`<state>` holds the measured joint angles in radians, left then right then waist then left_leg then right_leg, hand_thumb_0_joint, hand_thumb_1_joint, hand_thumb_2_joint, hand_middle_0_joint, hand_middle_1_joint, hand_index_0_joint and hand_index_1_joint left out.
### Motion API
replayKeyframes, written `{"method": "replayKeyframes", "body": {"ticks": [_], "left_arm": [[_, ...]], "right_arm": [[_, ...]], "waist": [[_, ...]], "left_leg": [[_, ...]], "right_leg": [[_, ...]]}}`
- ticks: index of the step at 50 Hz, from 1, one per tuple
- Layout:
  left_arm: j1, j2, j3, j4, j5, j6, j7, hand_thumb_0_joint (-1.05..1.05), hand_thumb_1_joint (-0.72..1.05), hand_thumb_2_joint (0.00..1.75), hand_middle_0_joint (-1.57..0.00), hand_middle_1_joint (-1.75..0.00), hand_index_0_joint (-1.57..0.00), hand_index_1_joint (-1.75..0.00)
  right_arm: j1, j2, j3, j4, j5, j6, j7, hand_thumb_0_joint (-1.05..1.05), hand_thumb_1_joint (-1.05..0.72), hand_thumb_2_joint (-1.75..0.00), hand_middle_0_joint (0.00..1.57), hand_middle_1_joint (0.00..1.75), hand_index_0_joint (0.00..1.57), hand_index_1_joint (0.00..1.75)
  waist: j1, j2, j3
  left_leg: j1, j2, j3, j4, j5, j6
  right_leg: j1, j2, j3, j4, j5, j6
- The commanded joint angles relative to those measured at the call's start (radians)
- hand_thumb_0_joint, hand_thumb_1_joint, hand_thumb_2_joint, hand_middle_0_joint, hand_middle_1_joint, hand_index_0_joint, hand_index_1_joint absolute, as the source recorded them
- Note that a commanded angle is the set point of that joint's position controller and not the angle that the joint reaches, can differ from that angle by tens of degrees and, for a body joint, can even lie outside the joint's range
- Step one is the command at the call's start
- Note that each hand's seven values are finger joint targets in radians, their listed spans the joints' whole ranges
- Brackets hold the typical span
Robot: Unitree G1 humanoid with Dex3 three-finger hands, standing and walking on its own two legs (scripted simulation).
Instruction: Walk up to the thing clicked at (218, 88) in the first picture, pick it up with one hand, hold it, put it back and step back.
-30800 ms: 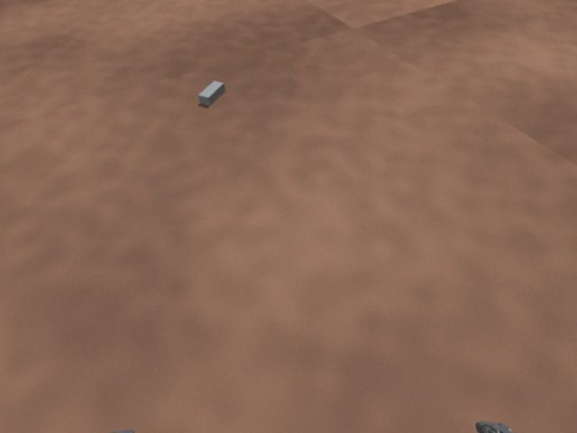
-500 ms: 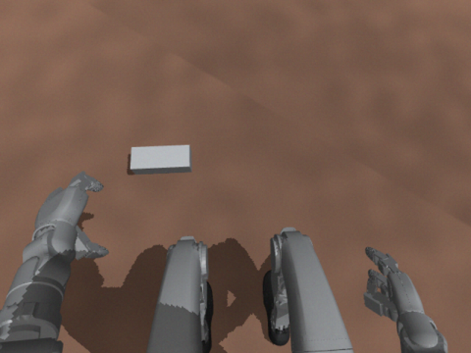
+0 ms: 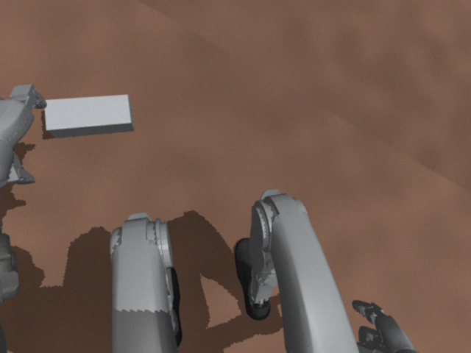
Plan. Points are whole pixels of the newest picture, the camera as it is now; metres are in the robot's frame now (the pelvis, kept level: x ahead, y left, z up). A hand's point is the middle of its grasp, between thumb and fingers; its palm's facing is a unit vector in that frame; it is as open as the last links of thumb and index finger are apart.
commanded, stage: rise first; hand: left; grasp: from above
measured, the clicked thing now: (92, 116) +0.60 +0.26 -0.36
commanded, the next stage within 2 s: none
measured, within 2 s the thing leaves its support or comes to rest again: neither
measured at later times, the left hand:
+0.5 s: hand (37, 128) +0.51 +0.31 -0.19, palm faces -0.47 -0.02 -0.88, open 14.3 cm
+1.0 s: hand (45, 122) +0.53 +0.31 -0.22, palm faces -0.46 -0.03 -0.89, open 14.2 cm
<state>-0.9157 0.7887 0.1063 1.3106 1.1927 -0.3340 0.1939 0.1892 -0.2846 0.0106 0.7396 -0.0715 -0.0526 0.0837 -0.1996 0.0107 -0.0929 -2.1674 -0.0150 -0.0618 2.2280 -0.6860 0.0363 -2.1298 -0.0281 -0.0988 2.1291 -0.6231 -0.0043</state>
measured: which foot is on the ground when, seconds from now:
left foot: down 0.00-1.00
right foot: down 0.00-1.00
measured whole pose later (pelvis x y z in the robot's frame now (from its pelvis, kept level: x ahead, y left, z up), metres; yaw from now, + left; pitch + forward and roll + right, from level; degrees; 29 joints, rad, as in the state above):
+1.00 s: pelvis +0.01 +0.01 -0.05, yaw -5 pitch +36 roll -12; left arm -1.12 0.99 0.10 1.47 1.31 -0.29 0.28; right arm 0.19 -0.29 0.16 0.64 -0.14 0.01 0.14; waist -0.32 -0.03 0.02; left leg -2.31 0.00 -0.11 2.40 -0.73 0.05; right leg -2.25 -0.01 -0.15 2.24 -0.64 0.01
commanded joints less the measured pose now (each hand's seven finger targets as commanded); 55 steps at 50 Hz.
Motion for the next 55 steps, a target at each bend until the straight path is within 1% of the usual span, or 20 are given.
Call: {"method": "replayKeyframes", "body": {"ticks": [1, 8, 10, 13, 20, 21, 22, 23, 25, 28, 32, 34, 37, 40, 41, 42, 45, 50, 51, 55], "left_arm": [[-0.366, 0.32, 0.048, -0.098, 0.056, -0.001, 0.095, 0.0, -0.56, 1.04, -0.06, -0.96, -0.04, -0.98], [-0.412, 0.343, 0.034, -0.039, 0.121, 0.015, 0.128, 0.0, -0.54, 1.01, -0.05, -0.98, -0.06, -0.98], [-0.432, 0.339, 0.034, -0.046, 0.114, 0.019, 0.131, 0.0, -0.55, 1.01, -0.06, -0.97, -0.05, -0.97], [-0.462, 0.365, 0.043, -0.038, 0.108, 0.027, 0.136, 0.0, -0.55, 1.01, -0.06, -0.98, -0.06, -0.98], [-0.471, 0.419, 0.049, -0.009, 0.116, 0.035, 0.129, 0.0, -0.56, 1.01, -0.06, -0.98, -0.06, -0.98], [-0.449, 0.403, 0.042, 0.003, 0.116, 0.036, 0.127, 0.0, -0.57, 1.03, -0.07, -0.97, -0.05, -0.98], [-0.458, 0.426, 0.054, -0.023, 0.112, 0.033, 0.129, 0.0, -0.56, 1.01, -0.07, -0.98, -0.06, -0.98], [-0.437, 0.415, 0.05, 0.01, 0.114, 0.039, 0.127, 0.0, -0.57, 1.02, -0.06, -0.97, -0.05, -0.98], [-0.458, 0.422, 0.047, 0.002, 0.105, 0.038, 0.129, 0.0, -0.56, 1.01, -0.06, -0.99, -0.06, -1.0], [-0.447, 0.428, 0.048, 0.003, 0.1, 0.042, 0.126, 0.0, -0.57, 1.02, -0.06, -0.99, -0.06, -0.99], [-0.474, 0.45, 0.048, -0.018, 0.1, 0.038, 0.121, 0.0, -0.56, 1.01, -0.06, -1.0, -0.06, -1.0], [-0.479, 0.472, 0.064, -0.016, 0.095, 0.037, 0.127, 0.0, -0.56, 1.01, -0.06, -1.0, -0.06, -1.0], [-0.494, 0.461, 0.047, -0.013, 0.097, 0.034, 0.125, 0.0, -0.57, 1.01, -0.06, -1.0, -0.06, -1.0], [-0.478, 0.465, 0.044, 0.012, 0.101, 0.038, 0.127, 0.0, -0.56, 1.01, -0.07, -1.01, -0.06, -1.01], [-0.502, 0.464, 0.041, -0.002, 0.1, 0.035, 0.128, 0.0, -0.57, 1.01, -0.07, -0.99, -0.06, -1.0], [-0.502, 0.472, 0.04, 0.005, 0.102, 0.036, 0.129, 0.0, -0.57, 1.01, -0.07, -1.01, -0.06, -1.01], [-0.511, 0.449, 0.022, 0.01, 0.105, 0.04, 0.127, 0.0, -0.57, 1.03, -0.07, -1.0, -0.06, -1.01], [-0.53, 0.473, 0.028, 0.005, 0.102, 0.048, 0.13, 0.0, -0.55, 1.0, -0.08, -1.02, -0.07, -1.02], [-0.523, 0.464, 0.022, 0.016, 0.11, 0.051, 0.127, 0.0, -0.56, 1.01, -0.08, -1.02, -0.07, -1.02], [-0.531, 0.473, 0.025, 0.008, 0.104, 0.06, 0.125, 0.0, -0.57, 1.03, -0.08, -1.0, -0.06, -1.02]], "right_arm": [[0.191, -0.24, -0.06, -0.03, -0.022, 0.022, 0.003, 0.0, -0.9, -0.9, 0.2, 0.3, 0.2, 0.3], [0.215, -0.263, -0.048, -0.03, -0.047, 0.049, 0.022, 0.0, -0.9, -0.9, 0.2, 0.3, 0.2, 0.3], [0.224, -0.269, -0.044, -0.035, -0.053, 0.05, 0.027, 0.0, -0.9, -0.9, 0.2, 0.3, 0.2, 0.3], [0.241, -0.269, -0.036, -0.04, -0.058, 0.052, 0.031, 0.0, -0.9, -0.9, 0.2, 0.3, 0.2, 0.3], [0.237, -0.271, -0.008, -0.049, -0.063, 0.057, 0.034, 0.0, -0.91, -0.91, 0.2, 0.3, 0.2, 0.3], [0.237, -0.267, 0.003, -0.054, -0.068, 0.058, 0.037, 0.0, -0.91, -0.91, 0.2, 0.3, 0.2, 0.3], [0.24, -0.272, 0.003, -0.055, -0.067, 0.06, 0.036, 0.0, -0.91, -0.91, 0.2, 0.3, 0.2, 0.3], [0.244, -0.276, 0.008, -0.058, -0.071, 0.061, 0.038, 0.0, -0.91, -0.91, 0.2, 0.3, 0.2, 0.3], [0.24, -0.279, 0.011, -0.059, -0.067, 0.062, 0.037, 0.0, -0.91, -0.91, 0.2, 0.3, 0.2, 0.3], [0.245, -0.281, 0.022, -0.069, -0.072, 0.064, 0.042, 0.0, -0.91, -0.91, 0.2, 0.3, 0.2, 0.3], [0.251, -0.286, 0.028, -0.072, -0.072, 0.073, 0.042, 0.0, -0.91, -0.91, 0.2, 0.3, 0.2, 0.3], [0.251, -0.291, 0.03, -0.075, -0.074, 0.071, 0.043, 0.0, -0.91, -0.91, 0.2, 0.3, 0.2, 0.3], [0.254, -0.294, 0.036, -0.076, -0.075, 0.071, 0.045, 0.0, -0.91, -0.91, 0.2, 0.3, 0.2, 0.3], [0.249, -0.294, 0.043, -0.074, -0.074, 0.077, 0.042, 0.0, -0.91, -0.91, 0.2, 0.3, 0.2, 0.3], [0.246, -0.291, 0.046, -0.076, -0.074, 0.076, 0.044, 0.0, -0.91, -0.91, 0.2, 0.3, 0.2, 0.3], [0.244, -0.292, 0.048, -0.076, -0.073, 0.077, 0.044, 0.0, -0.91, -0.91, 0.2, 0.3, 0.2, 0.3], [0.249, -0.294, 0.054, -0.079, -0.072, 0.079, 0.044, 0.0, -0.91, -0.91, 0.2, 0.3, 0.2, 0.3], [0.243, -0.301, 0.055, -0.082, -0.065, 0.078, 0.043, 0.0, -0.91, -0.91, 0.2, 0.3, 0.2, 0.3], [0.25, -0.3, 0.058, -0.085, -0.067, 0.079, 0.045, 0.0, -0.91, -0.91, 0.2, 0.3, 0.2, 0.3], [0.252, -0.304, 0.062, -0.086, -0.064, 0.078, 0.047, 0.0, -0.91, -0.9, 0.2, 0.3, 0.2, 0.3]], "waist": [[-0.01, 0.279, -0.654], [-0.043, 0.327, -0.651], [-0.056, 0.353, -0.65], [-0.071, 0.318, -0.671], [-0.08, 0.328, -0.63], [-0.088, 0.333, -0.619], [-0.078, 0.339, -0.639], [-0.087, 0.347, -0.627], [-0.086, 0.336, -0.629], [-0.103, 0.343, -0.611], [-0.107, 0.351, -0.633], [-0.109, 0.357, -0.627], [-0.125, 0.386, -0.617], [-0.114, 0.374, -0.604], [-0.126, 0.387, -0.605], [-0.115, 0.388, -0.604], [-0.138, 0.385, -0.595], [-0.13, 0.407, -0.589], [-0.144, 0.413, -0.589], [-0.148, 0.435, -0.576]], "left_leg": [[0.563, -0.008, -0.032, -0.264, 0.196, -0.021], [0.575, 0.0, -0.054, -0.226, 0.225, -0.028], [0.597, 0.004, -0.07, -0.224, 0.244, -0.033], [0.559, 0.002, -0.054, -0.191, 0.245, -0.02], [0.471, 0.001, -0.025, -0.147, 0.23, -0.008], [0.463, -0.001, -0.025, -0.147, 0.241, -0.01], [0.48, 0.0, -0.026, -0.146, 0.249, -0.01], [0.502, 0.004, -0.036, -0.142, 0.277, -0.014], [0.476, 0.003, -0.029, -0.134, 0.264, -0.008], [0.465, 0.006, -0.034, -0.128, 0.267, -0.009], [0.462, 0.008, -0.032, -0.111, 0.276, -0.004], [0.445, 0.009, -0.036, -0.113, 0.259, -0.008], [0.475, 0.015, -0.05, -0.107, 0.277, -0.013], [0.448, 0.013, -0.039, -0.101, 0.266, -0.008], [0.433, 0.013, -0.041, -0.103, 0.254, -0.011], [0.429, 0.012, -0.037, -0.101, 0.243, -0.008], [0.435, 0.016, -0.046, -0.096, 0.25, -0.009], [0.444, 0.021, -0.06, -0.107, 0.249, -0.015], [0.45, 0.021, -0.065, -0.107, 0.254, -0.018], [0.482, 0.024, -0.077, -0.099, 0.298, -0.024]], "right_leg": [[0.232, 0.027, -0.019, -0.173, 0.117, -0.037], [0.17, 0.023, -0.032, -0.139, 0.126, -0.031], [0.149, 0.02, -0.037, -0.125, 0.13, -0.029], [0.196, 0.028, -0.037, -0.129, 0.153, -0.025], [0.228, 0.038, -0.034, -0.119, 0.176, -0.025], [0.239, 0.038, -0.037, -0.116, 0.184, -0.023], [0.241, 0.04, -0.038, -0.115, 0.188, -0.026], [0.224, 0.037, -0.042, -0.109, 0.198, -0.024], [0.235, 0.044, -0.04, -0.111, 0.204, -0.025], [0.246, 0.042, -0.045, -0.103, 0.208, -0.022], [0.263, 0.05, -0.046, -0.102, 0.226, -0.021], [0.261, 0.049, -0.049, -0.093, 0.214, -0.022], [0.221, 0.05, -0.054, -0.083, 0.212, -0.024], [0.231, 0.054, -0.053, -0.089, 0.216, -0.024], [0.234, 0.056, -0.056, -0.079, 0.211, -0.025], [0.231, 0.059, -0.054, -0.08, 0.206, -0.027], [0.221, 0.062, -0.065, -0.077, 0.213, -0.026], [0.193, 0.059, -0.068, -0.062, 0.209, -0.028], [0.196, 0.059, -0.072, -0.059, 0.211, -0.028], [0.169, 0.053, -0.073, -0.048, 0.228, -0.028]]}}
